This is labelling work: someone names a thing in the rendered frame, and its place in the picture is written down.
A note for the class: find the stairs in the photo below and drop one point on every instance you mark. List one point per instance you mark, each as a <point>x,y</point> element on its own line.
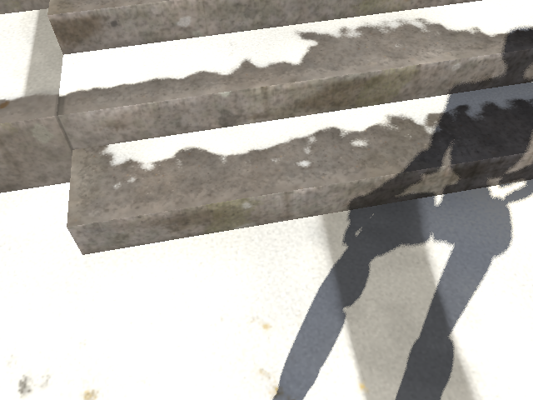
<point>190,117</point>

